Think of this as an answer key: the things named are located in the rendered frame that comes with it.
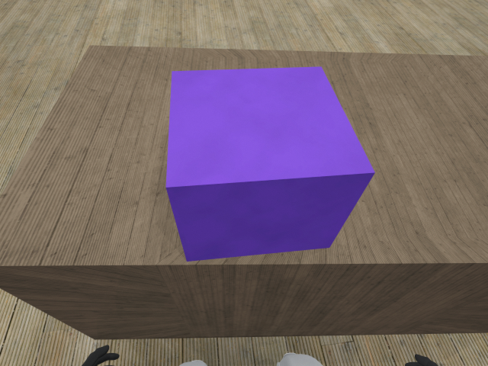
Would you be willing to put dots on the left robot hand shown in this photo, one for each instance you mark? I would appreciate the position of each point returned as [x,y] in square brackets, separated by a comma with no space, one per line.
[99,356]

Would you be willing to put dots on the carton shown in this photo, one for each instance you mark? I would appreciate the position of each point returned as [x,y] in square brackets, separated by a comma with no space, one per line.
[260,161]

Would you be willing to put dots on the pedestal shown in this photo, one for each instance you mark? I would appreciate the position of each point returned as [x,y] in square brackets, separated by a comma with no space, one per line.
[88,236]

